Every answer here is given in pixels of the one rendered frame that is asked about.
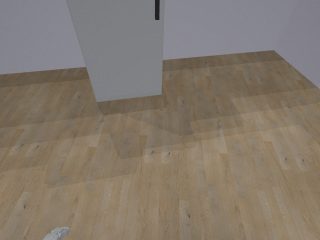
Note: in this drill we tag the robot left hand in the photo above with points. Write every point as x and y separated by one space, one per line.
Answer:
57 233

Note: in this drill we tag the fridge door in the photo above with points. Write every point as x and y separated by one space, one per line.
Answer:
122 44

